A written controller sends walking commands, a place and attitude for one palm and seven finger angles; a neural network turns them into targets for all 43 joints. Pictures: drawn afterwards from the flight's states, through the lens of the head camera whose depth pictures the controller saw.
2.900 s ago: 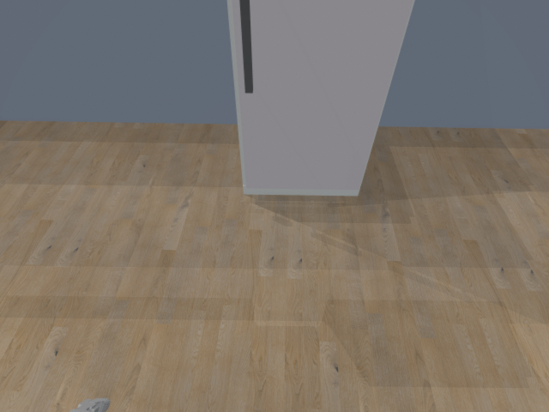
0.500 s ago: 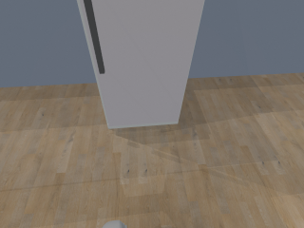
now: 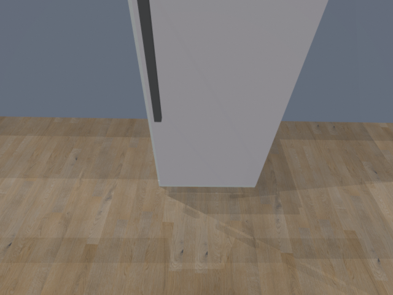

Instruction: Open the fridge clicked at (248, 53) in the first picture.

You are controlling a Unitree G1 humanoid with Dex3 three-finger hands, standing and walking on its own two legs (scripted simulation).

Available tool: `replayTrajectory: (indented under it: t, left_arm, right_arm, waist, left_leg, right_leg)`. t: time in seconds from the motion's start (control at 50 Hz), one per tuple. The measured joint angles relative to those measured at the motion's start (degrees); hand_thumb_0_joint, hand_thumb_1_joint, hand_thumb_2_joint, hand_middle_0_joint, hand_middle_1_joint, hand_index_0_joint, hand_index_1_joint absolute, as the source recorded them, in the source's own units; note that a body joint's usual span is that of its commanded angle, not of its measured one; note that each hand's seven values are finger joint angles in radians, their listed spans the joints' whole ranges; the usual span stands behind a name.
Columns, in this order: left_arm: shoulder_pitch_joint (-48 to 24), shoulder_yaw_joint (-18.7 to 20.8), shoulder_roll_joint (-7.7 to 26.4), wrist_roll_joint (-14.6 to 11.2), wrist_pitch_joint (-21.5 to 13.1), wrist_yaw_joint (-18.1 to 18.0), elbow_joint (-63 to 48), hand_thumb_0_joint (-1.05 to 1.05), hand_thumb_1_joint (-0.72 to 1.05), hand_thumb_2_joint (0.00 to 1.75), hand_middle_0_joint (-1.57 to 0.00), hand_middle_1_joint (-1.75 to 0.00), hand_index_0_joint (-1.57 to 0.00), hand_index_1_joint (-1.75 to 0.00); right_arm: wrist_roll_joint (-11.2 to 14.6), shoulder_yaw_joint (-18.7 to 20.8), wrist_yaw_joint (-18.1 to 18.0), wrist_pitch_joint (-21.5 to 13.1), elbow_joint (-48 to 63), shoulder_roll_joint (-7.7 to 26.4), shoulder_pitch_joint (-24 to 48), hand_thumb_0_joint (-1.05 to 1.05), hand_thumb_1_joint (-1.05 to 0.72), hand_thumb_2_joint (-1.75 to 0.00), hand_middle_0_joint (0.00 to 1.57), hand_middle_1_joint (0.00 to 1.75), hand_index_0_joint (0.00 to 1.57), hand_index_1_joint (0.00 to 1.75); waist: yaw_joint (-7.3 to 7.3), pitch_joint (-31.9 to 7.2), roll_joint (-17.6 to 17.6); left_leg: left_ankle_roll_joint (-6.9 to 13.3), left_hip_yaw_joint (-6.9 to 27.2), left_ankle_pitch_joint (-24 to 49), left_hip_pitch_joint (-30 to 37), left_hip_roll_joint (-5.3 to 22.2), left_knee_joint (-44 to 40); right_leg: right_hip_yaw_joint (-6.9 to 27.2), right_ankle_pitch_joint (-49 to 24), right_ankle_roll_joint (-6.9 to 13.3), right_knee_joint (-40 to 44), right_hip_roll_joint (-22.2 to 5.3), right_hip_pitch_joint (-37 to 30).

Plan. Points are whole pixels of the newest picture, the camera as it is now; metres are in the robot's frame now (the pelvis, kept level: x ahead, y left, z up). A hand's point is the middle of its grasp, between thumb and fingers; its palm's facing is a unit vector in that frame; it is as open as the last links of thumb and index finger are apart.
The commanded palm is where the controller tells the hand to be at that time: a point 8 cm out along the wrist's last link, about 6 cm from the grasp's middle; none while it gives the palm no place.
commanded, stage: take the last steps up to it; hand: left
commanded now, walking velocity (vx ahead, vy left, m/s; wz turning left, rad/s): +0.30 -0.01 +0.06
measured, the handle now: (152, 62) +0.76 +0.18 +0.08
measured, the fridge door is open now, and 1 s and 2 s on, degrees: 0 0 0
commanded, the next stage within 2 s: come to a stop and stand still in 0.58 s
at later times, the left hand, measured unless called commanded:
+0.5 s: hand out of the picture +0.07 +0.14 -0.19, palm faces +0.17 -0.98 -0.09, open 7.4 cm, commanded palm none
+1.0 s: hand (137, 219) +0.34 +0.19 -0.17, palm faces +0.05 -0.97 -0.23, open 7.4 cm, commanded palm none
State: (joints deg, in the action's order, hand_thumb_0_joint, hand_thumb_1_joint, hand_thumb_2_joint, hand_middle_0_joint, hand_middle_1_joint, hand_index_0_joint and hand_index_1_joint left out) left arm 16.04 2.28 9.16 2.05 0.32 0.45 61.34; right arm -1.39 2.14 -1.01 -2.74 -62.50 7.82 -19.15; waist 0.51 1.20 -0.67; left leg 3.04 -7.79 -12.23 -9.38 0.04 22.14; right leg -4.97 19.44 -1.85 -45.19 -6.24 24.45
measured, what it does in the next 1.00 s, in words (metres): walks ahead: right foot, then left foot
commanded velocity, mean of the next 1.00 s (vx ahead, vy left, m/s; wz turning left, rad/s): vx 0.07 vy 0.02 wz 0.02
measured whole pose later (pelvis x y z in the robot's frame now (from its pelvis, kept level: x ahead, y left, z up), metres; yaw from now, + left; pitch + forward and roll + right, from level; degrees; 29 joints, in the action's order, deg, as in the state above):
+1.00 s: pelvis +0.26 +0.01 -0.01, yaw +3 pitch -2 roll +1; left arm 7.2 1.3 8.2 1.5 0.0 -1.6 58.0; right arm -0.3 2.9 -1.7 2.3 -62.7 8.0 -14.2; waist 1.5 4.8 1.7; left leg -1.3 -4.2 -29.6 -16.9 0.8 49.1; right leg -5.6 11.7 1.4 -32.1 -3.5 18.8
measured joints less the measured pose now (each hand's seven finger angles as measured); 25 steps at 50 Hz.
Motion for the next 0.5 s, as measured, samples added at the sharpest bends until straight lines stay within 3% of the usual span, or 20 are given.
replayTrajectory:
  t: [0.1, 0.14, 0.18, 0.22, 0.26, 0.38, 0.5]
  left_arm:
    - [-0.9, 0.3, 0.2, 0.0, -1.1, 0.1, -0.4, 0.01, 0.92, 0.89, -0.2, -0.3, -0.2, -0.3]
    - [-1.1, 0.3, 0.0, 0.1, -2.5, -0.1, -0.7, 0.01, 0.92, 0.89, -0.2, -0.3, -0.2, -0.3]
    - [-0.6, 0.2, -0.8, -0.3, -3.4, -0.4, -0.9, 0.0, 0.92, 0.89, -0.2, -0.3, -0.2, -0.3]
    - [0.9, 0.1, -1.5, -0.4, -3.8, -0.9, -0.7, 0.0, 0.91, 0.89, -0.2, -0.3, -0.2, -0.3]
    - [2.5, -0.1, -2.1, -0.3, -3.8, -1.2, 0.0, 0.0, 0.91, 0.89, -0.2, -0.3, -0.2, -0.3]
    - [6.2, -0.8, -3.6, -0.1, -3.7, -0.9, 2.8, 0.0, 0.91, 0.89, -0.2, -0.3, -0.2, -0.3]
    - [8.8, -0.5, -3.3, -0.3, -3.0, -0.6, 4.3, 0.0, 0.9, 0.89, -0.2, -0.3, -0.21, -0.3]
  right_arm:
    - [0.0, 0.2, 0.3, 0.9, -2.2, -0.7, -2.8, 0.01, -0.92, -0.9, 0.2, 0.3, 0.2, 0.3]
    - [0.3, 0.3, 0.5, 1.4, -2.9, -0.6, -3.6, 0.01, -0.91, -0.9, 0.2, 0.3, 0.2, 0.3]
    - [0.1, 0.4, 1.0, 2.5, -3.6, -0.2, -3.0, 0.01, -0.91, -0.9, 0.2, 0.3, 0.2, 0.3]
    - [-0.1, 0.7, 1.4, 3.0, -3.5, 0.4, -1.8, 0.01, -0.91, -0.9, 0.2, 0.3, 0.2, 0.3]
    - [-0.2, 1.1, 1.6, 2.9, -2.5, 0.9, -0.3, 0.01, -0.91, -0.9, 0.2, 0.29, 0.2, 0.3]
    - [-0.1, 1.8, 1.8, 2.3, 1.2, 2.3, 4.8, 0.01, -0.93, -0.9, 0.19, 0.29, 0.19, 0.3]
    - [0.0, 1.1, 2.0, 0.5, 3.9, 3.1, 8.4, 0.01, -0.93, -0.9, 0.19, 0.29, 0.19, 0.3]
  waist:
    - [0.71, 0.2, 1.2]
    - [0.36, 0.4, 2.3]
    - [-0.27, 0.3, 3.4]
    - [-0.78, -0.3, 3.4]
    - [-0.71, -0.9, 3.0]
    - [-1.21, -0.9, 1.4]
    - [-3.04, 0.7, 0.1]
  left_leg:
    - [-1.9, 0.5, -4.9, 1.3, 0.6, 4.5]
    - [-1.8, 1.5, -10.8, -1.5, 1.8, 13.4]
    - [-1.5, 3.2, -13.7, -6.6, 2.4, 26.0]
    - [-1.6, 3.5, -11.3, -11.5, 2.9, 34.7]
    - [-2.2, 3.2, -7.9, -15.2, 4.0, 37.2]
    - [-3.5, 2.3, -2.0, -18.6, 6.2, 25.8]
    - [-2.7, 0.6, 0.4, -12.3, 5.2, 10.4]
  right_leg:
    - [-1.2, -3.2, 0.5, 12.6, 1.3, -6.2]
    - [-2.0, -6.4, 2.0, 13.4, 2.1, -7.3]
    - [-3.2, -5.0, 2.9, 12.6, 2.8, -8.5]
    - [-3.6, -4.5, 3.1, 15.0, 3.2, -10.7]
    - [-3.9, -5.2, 2.8, 18.4, 3.4, -13.2]
    - [-4.7, -5.1, 1.8, 24.3, 3.2, -18.6]
    - [-5.0, 1.1, -0.7, 19.6, 2.2, -20.8]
